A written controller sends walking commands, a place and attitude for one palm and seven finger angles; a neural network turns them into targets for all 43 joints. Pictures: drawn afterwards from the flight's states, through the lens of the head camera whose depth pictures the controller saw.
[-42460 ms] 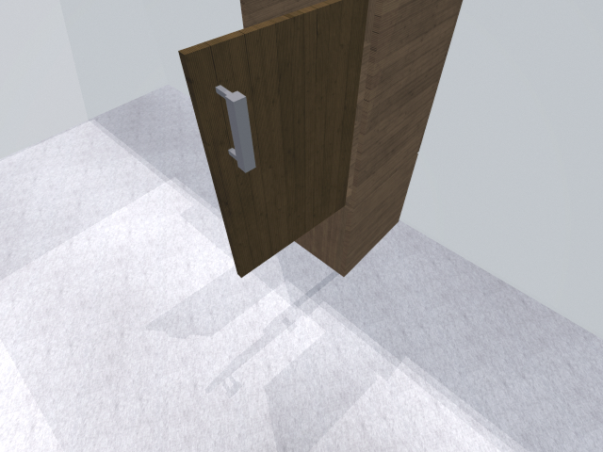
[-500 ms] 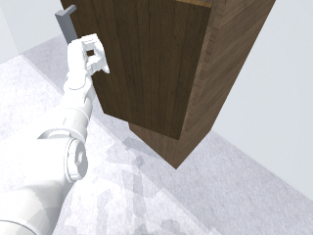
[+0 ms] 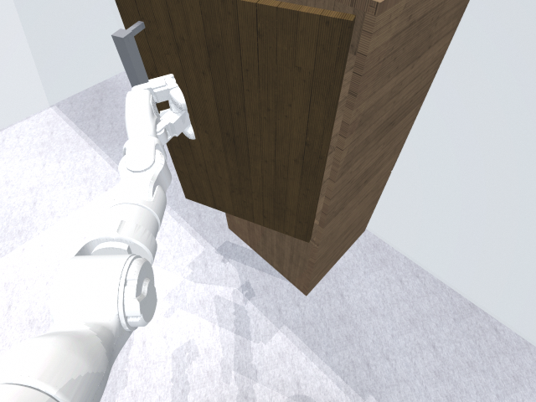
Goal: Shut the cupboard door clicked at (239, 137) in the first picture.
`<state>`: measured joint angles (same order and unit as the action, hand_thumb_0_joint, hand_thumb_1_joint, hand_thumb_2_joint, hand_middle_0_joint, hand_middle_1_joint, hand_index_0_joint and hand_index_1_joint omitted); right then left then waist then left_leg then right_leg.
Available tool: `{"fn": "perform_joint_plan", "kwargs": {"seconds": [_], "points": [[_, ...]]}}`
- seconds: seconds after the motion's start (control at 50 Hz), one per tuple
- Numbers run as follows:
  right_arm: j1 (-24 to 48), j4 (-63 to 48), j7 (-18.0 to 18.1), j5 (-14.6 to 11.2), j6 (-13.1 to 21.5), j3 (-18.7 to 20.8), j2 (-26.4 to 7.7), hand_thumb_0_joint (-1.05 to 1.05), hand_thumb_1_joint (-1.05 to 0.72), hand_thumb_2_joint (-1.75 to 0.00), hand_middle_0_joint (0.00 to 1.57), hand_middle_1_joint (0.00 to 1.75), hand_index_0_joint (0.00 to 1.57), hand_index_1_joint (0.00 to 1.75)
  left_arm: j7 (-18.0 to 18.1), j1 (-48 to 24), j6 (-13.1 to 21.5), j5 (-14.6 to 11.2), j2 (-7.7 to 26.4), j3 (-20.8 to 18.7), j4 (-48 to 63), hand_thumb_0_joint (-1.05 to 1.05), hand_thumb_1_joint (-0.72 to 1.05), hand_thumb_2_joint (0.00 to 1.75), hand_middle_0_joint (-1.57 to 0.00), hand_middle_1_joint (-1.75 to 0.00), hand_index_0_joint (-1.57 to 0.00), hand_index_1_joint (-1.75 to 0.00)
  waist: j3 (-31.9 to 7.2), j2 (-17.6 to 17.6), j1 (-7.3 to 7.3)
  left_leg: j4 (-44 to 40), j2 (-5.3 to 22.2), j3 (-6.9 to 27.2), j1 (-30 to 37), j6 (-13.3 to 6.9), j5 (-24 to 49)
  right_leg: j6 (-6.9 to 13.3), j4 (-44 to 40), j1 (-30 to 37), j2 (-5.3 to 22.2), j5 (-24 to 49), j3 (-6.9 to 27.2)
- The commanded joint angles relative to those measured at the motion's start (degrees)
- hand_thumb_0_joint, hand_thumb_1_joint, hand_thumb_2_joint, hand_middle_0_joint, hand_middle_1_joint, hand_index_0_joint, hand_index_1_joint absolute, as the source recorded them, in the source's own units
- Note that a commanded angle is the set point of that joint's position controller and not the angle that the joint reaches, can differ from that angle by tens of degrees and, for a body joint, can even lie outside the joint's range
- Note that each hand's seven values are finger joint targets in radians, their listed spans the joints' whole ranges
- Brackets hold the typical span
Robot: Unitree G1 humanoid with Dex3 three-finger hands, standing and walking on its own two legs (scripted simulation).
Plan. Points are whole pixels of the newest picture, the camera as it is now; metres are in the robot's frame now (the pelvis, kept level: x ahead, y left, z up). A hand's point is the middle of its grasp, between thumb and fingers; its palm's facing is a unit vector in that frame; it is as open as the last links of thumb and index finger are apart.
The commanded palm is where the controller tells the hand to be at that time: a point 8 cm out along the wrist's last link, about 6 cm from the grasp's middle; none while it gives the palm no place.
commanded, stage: draw the hand back to the body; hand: left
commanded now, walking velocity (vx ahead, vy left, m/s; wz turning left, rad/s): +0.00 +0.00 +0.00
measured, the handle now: (143, 66) +0.67 +0.17 +0.14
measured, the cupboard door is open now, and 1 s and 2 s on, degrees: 21 21 21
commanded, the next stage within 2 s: step back with the hand held close in 1.46 s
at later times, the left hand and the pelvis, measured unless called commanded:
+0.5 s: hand (91, 204) +0.34 +0.18 +0.17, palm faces +0.15 -0.98 -0.15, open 3.1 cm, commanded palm +0.30 +0.23 +0.17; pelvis +0.00 +0.00 +0.02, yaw +1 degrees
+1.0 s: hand out of the picture +0.23 +0.27 +0.18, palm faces +0.42 -0.83 -0.37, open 5.4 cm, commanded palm +0.17 +0.31 +0.20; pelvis +0.02 +0.01 +0.03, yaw +1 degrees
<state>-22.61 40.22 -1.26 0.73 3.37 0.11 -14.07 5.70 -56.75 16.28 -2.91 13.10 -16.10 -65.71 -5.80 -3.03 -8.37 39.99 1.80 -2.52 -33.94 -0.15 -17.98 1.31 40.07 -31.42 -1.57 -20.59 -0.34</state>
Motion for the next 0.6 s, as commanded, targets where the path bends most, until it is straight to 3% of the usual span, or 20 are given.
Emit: {"fn": "perform_joint_plan", "kwargs": {"seconds": [0.0, 0.02, 0.08, 0.12, 0.16, 0.2, 0.26, 0.3, 0.36, 0.38, 0.42, 0.46, 0.52, 0.56, 0.58], "points": [[-3.4, -7.4, 1.0, -1.2, 1.0, 3.5, -8.5, 0.0, -0.9, -0.9, 0.2, 0.3, 0.2, 0.3, -2.7, -13.5, 2.3, -1.4, 13.1, -2.0, 20.4, 0.0, 0.9, 0.9, -1.3, -1.5, -1.3, -1.5, -24.1, 5.5, 4.5, -3.6, -2.3, 0.0, 14.9, -1.6, 16.7, -1.0, -5.5, 15.4, -0.8, 28.6, -0.3], [-3.1, -8.0, 1.2, -1.6, 0.8, 3.6, -8.4, 0.0, -0.9, -0.9, 0.2, 0.3, 0.2, 0.3, -3.3, -10.1, 1.8, -2.0, 13.6, -2.6, 23.2, 0.0, 0.9, 0.9, -1.3, -1.5, -1.3, -1.5, -24.2, 5.0, 5.49, -4.1, -2.2, -0.2, 15.7, -1.6, 17.7, -0.8, -5.8, 16.9, -0.9, 29.1, -0.4], [-0.4, -8.8, 1.7, -2.6, 1.2, 3.7, -8.0, 0.0, -0.9, -0.9, 0.2, 0.3, 0.2, 0.3, -4.9, -8.0, -0.4, -4.1, 9.9, 1.3, 34.1, 0.0, 0.9, 0.9, -1.3, -1.5, -1.3, -1.5, -20.9, 5.0, 4.84, -5.3, -1.8, -0.3, 18.7, -1.9, 17.6, -1.2, -7.6, 16.5, -1.2, 29.0, -0.7], [1.5, -9.2, 2.3, -3.0, 1.6, 3.8, -7.7, 0.0, -0.9, -0.9, 0.2, 0.3, 0.2, 0.3, -5.6, -5.2, -1.8, -5.1, 9.3, 2.6, 41.6, 0.0, 0.9, 0.9, -1.3, -1.5, -1.3, -1.5, -20.4, 2.1, 5.41, -5.9, -1.8, -0.5, 21.4, -2.0, 18.4, -1.1, -8.4, 17.4, -1.2, 28.4, -0.7], [3.4, -8.9, 2.8, -3.2, 2.2, 3.5, -7.1, 0.0, -0.9, -0.9, 0.2, 0.3, 0.2, 0.3, -6.1, -1.4, -3.4, -5.9, 8.3, 3.5, 45.8, 0.0, 0.9, 0.9, -1.3, -1.5, -1.3, -1.5, -18.0, 1.5, 5.85, -6.8, -1.7, -0.2, 22.8, -2.0, 17.7, -1.1, -9.4, 16.6, -1.2, 27.1, -0.9], [5.3, -8.9, 3.4, -3.5, 2.6, 3.0, -7.0, 0.0, -0.9, -0.9, 0.2, 0.3, 0.2, 0.3, -6.7, 2.4, -5.5, -6.4, 8.4, 3.8, 47.7, 0.0, 0.9, 0.9, -1.3, -1.5, -1.3, -1.5, -14.5, 3.2, 6.2, -8.0, -1.7, 0.0, 22.5, -2.1, 15.1, -1.2, -10.7, 16.2, -1.1, 23.8, -1.1], [8.6, -9.5, 4.3, -4.0, 3.2, 2.3, -6.8, 0.0, -0.9, -0.9, 0.2, 0.3, 0.2, 0.3, -7.9, 7.2, -8.6, -7.1, 8.3, 4.3, 51.7, 0.0, 0.9, 0.9, -1.3, -1.5, -1.3, -1.5, -12.1, 1.7, 7.22, -9.4, -1.9, 0.3, 23.7, -2.0, 13.1, -1.1, -11.9, 16.2, -0.7, 20.5, -1.1], [10.7, -10.2, 4.8, -4.3, 3.3, 1.6, -6.7, 0.0, -0.9, -0.9, 0.2, 0.3, 0.2, 0.3, -8.9, 10.9, -10.9, -8.1, 8.0, 4.5, 52.7, 0.0, 0.9, 0.9, -1.24, -1.44, -1.24, -1.44, -9.7, 3.7, 7.69, -10.4, -2.0, 0.6, 23.6, -2.0, 11.5, -1.1, -13.0, 16.2, -0.4, 18.3, -1.2], [13.9, -11.5, 5.5, -4.7, 3.5, 0.9, -6.7, 0.0, -0.9, -0.9, 0.2, 0.3, 0.2, 0.3, -10.3, 15.2, -13.2, -9.5, 9.1, 3.4, 57.5, 0.0, 0.9, 0.9, -1.16, -1.35, -1.16, -1.35, -8.8, 4.6, 8.54, -11.2, -1.9, 1.0, 25.0, -2.0, 11.4, -1.1, -13.7, 17.1, 0.0, 17.4, -1.3], [15.2, -13.1, 5.6, -4.1, 3.2, 0.7, -5.3, 0.0, -0.9, -0.9, 0.2, 0.3, 0.2, 0.3, -6.6, 17.2, -9.9, -4.1, 10.7, 7.2, 65.9, 0.0, 0.9, 0.9, -1.13, -1.32, -1.13, -1.32, -6.4, 2.7, 7.59, -13.4, -2.1, 0.3, 26.5, -1.7, 11.5, -1.5, -16.4, 16.3, 1.0, 16.8, 0.4], [15.8, -12.5, 5.6, -3.7, 2.2, 0.4, -5.6, 0.0, -0.9, -0.9, 0.2, 0.3, 0.2, 0.3, -3.8, 26.5, -9.5, -3.1, 8.3, 8.5, 65.5, 0.0, 0.9, 0.9, -1.08, -1.26, -1.08, -1.26, -4.0, 4.7, 7.92, -15.0, -1.6, 0.9, 26.9, -1.6, 10.7, -1.5, -17.7, 17.7, 0.7, 14.9, -0.4], [17.0, -13.0, 5.6, -3.5, 1.3, 0.2, -5.3, 0.0, -0.9, -0.9, 0.2, 0.3, 0.2, 0.3, -2.6, 29.9, -9.2, -2.4, 9.5, 7.5, 69.8, 0.0, 0.9, 0.9, -1.02, -1.2, -1.02, -1.2, -3.9, 4.5, 8.04, -16.2, -1.4, 0.7, 28.4, -1.6, 11.4, -1.4, -18.5, 19.5, 0.8, 15.3, -0.5], [17.9, -13.0, 5.7, -3.2, 0.2, -0.1, -5.2, 0.0, -0.9, -0.9, 0.2, 0.3, 0.2, 0.3, -1.7, 33.7, -9.4, -1.8, 11.4, 5.8, 73.3, 0.0, 0.9, 0.9, -0.94, -1.11, -0.94, -1.11, -2.7, 2.9, 8.32, -17.8, -1.2, 0.6, 30.1, -1.6, 11.9, -1.2, -20.4, 21.2, 0.8, 15.0, -0.4], [18.7, -13.5, 5.8, -2.9, 0.0, -0.4, -4.6, 0.0, -0.9, -0.9, 0.2, 0.3, 0.2, 0.3, -1.3, 35.2, -9.1, -1.5, 11.1, 5.7, 77.8, 0.0, 0.9, 0.9, -0.89, -1.05, -0.89, -1.05, -3.9, -0.7, 8.46, -18.3, -1.2, 0.5, 31.8, -1.3, 13.4, -0.9, -20.4, 22.5, 0.9, 16.3, -0.7], [18.7, -13.5, 5.7, -2.7, 0.0, -0.6, -4.7, 0.0, -0.9, -0.9, 0.2, 0.3, 0.2, 0.3, -0.9, 36.3, -9.1, -1.1, 12.5, 4.2, 79.3, 0.0, 0.9, 0.9, -0.86, -1.02, -0.86, -1.02, -4.5, -0.8, 8.83, -18.5, -1.3, 0.7, 32.5, -1.3, 14.7, -0.9, -20.5, 23.0, 0.7, 17.5, -0.9]]}}
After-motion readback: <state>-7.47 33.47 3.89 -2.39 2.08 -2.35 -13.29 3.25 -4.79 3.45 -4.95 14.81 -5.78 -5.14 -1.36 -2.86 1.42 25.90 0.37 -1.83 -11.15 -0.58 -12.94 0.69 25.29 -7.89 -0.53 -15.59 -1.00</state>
